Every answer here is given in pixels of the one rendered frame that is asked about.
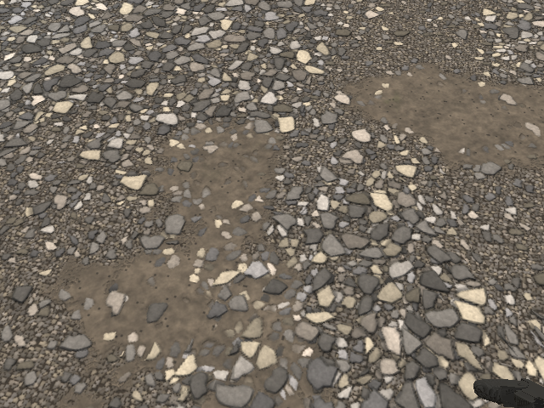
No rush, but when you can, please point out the robot right hand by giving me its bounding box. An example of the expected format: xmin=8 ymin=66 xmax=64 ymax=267
xmin=473 ymin=378 xmax=544 ymax=408

